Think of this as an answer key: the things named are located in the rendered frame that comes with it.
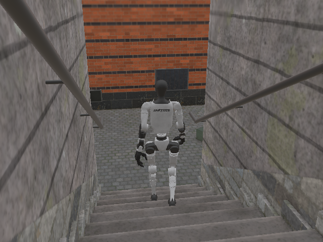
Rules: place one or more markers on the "stairs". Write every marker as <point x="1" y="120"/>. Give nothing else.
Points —
<point x="199" y="215"/>

